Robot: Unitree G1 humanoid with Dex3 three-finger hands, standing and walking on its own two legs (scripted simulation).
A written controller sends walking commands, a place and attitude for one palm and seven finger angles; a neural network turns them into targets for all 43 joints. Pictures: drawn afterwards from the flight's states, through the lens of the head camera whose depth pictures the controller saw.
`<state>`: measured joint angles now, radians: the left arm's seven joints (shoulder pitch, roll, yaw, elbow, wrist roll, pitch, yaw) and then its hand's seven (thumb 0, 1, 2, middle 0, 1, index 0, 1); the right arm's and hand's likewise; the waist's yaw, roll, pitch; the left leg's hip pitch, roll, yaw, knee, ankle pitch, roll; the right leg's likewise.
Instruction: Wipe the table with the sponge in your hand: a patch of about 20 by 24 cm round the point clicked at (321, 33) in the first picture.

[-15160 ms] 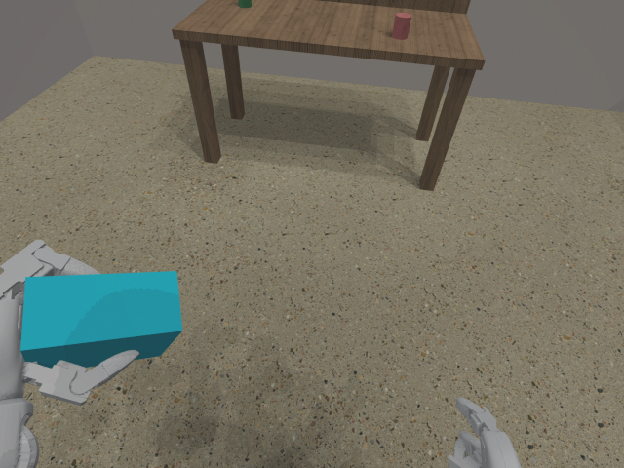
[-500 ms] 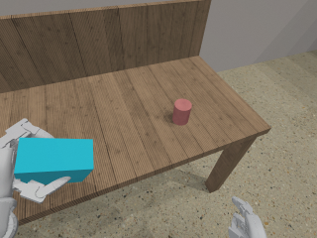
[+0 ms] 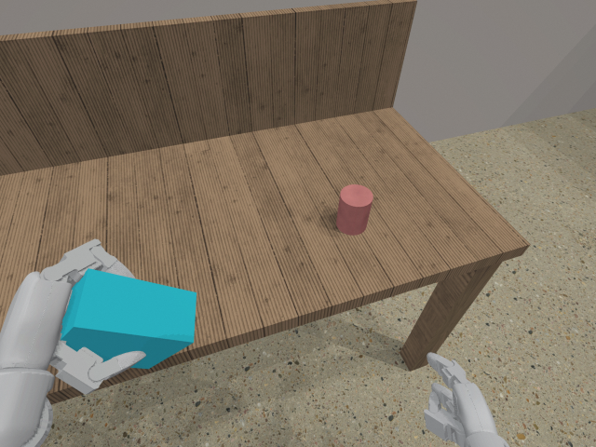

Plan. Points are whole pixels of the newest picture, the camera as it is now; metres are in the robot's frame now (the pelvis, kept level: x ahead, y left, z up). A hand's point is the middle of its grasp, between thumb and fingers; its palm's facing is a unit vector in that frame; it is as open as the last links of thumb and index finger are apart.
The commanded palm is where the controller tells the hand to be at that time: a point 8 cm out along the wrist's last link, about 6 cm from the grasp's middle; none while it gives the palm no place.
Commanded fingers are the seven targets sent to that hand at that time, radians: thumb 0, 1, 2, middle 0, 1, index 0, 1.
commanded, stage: turn the palm down, sponge in hand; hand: left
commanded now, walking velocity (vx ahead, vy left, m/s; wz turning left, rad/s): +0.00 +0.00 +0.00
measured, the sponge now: (139, 327) +0.22 +0.21 +0.09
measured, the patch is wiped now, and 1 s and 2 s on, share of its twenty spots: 0.00 0.00 0.00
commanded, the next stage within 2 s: move the sponge above the wiping area in 1.84 s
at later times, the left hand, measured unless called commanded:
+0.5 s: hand (100, 297) +0.22 +0.24 +0.14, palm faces +0.31 -0.45 -0.84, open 10.1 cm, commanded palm +0.19 +0.26 +0.17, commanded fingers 0.00 0.10 1.30 -1.20 -1.60 -1.20 -1.60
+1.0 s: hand (67, 310) +0.22 +0.29 +0.11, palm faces +0.17 -0.25 -0.95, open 10.1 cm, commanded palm +0.20 +0.26 +0.17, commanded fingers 0.00 0.10 1.30 -1.20 -1.60 -1.20 -1.60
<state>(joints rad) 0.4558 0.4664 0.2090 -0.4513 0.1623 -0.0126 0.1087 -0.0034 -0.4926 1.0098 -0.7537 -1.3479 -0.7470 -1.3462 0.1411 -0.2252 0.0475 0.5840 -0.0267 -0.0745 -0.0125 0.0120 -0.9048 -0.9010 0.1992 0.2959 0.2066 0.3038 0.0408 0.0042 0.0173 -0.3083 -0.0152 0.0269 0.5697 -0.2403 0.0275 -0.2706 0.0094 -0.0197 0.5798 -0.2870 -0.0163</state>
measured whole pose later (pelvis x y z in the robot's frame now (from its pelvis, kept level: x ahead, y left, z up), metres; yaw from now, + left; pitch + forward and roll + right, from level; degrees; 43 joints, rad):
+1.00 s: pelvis +0.01 -0.02 +0.00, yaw +0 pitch -2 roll +0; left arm 0.29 0.55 0.12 -0.21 0.60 0.29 0.10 0.00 -0.49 1.01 -0.76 -1.34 -0.75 -1.34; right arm 0.10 -0.27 0.04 0.62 0.04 0.04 -0.09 0.01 -0.91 -0.90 0.20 0.30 0.21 0.30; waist 0.08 0.10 -0.02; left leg -0.26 0.01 0.01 0.54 -0.25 0.00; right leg -0.21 0.04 -0.03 0.54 -0.29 -0.05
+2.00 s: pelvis +0.02 -0.01 +0.01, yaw +0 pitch -4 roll +0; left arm 0.20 0.50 -0.05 -0.15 0.89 0.27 0.02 0.00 -0.49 1.01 -0.76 -1.33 -0.76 -1.33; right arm 0.02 -0.27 0.03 0.68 0.01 0.06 -0.04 0.01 -0.91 -0.90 0.20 0.30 0.21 0.30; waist 0.12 0.11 0.03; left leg -0.13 -0.01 0.01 0.39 -0.18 0.01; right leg -0.09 0.03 -0.02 0.39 -0.22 -0.04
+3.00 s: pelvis +0.02 -0.01 +0.01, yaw +0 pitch -2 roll +0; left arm 0.05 0.44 -0.09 0.10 0.94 0.30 0.11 0.00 -0.49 1.02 -0.76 -1.32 -0.76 -1.32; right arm 0.04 -0.26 0.01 0.70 0.04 0.06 -0.04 0.01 -0.91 -0.90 0.20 0.30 0.20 0.30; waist 0.11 0.08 0.00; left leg -0.20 -0.01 0.01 0.44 -0.21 0.02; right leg -0.16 0.02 -0.02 0.44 -0.25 -0.03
